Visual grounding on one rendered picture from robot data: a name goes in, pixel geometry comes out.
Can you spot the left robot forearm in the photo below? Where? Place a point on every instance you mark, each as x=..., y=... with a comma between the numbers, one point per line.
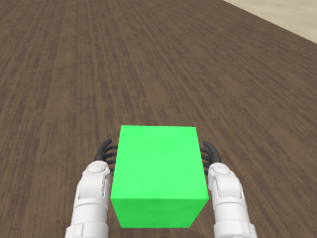
x=91, y=203

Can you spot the right robot hand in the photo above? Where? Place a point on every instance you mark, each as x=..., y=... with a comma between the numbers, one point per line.
x=212, y=157

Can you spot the carton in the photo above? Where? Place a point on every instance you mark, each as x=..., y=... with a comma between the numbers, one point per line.
x=159, y=180

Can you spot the right robot forearm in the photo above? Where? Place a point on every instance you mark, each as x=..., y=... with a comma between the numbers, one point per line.
x=230, y=209

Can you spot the left robot hand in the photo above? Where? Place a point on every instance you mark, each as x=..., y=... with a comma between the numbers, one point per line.
x=102, y=156

